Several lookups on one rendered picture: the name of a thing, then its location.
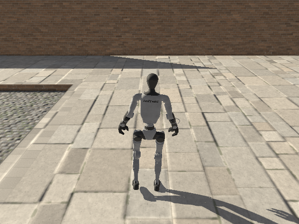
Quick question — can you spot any robot left upper arm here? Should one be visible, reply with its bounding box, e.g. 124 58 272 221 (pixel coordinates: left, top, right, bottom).
126 93 142 118

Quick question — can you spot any robot right forearm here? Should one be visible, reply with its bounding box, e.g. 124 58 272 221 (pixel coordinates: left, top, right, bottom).
169 113 178 129

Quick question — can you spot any robot left thigh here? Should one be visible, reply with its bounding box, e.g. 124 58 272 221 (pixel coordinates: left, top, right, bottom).
133 129 143 159

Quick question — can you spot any right robot hand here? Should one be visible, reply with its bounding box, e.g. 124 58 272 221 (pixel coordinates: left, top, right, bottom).
168 127 178 136

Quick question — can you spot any left robot hand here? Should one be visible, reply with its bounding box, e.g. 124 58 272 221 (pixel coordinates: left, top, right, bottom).
118 124 128 135

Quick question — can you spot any humanoid robot torso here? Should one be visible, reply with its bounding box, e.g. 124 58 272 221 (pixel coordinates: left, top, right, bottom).
140 91 162 140

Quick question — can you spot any robot right upper arm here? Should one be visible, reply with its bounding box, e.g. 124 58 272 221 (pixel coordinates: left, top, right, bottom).
161 94 174 120

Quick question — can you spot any robot left forearm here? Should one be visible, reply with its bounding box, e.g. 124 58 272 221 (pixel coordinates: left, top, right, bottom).
120 111 130 127

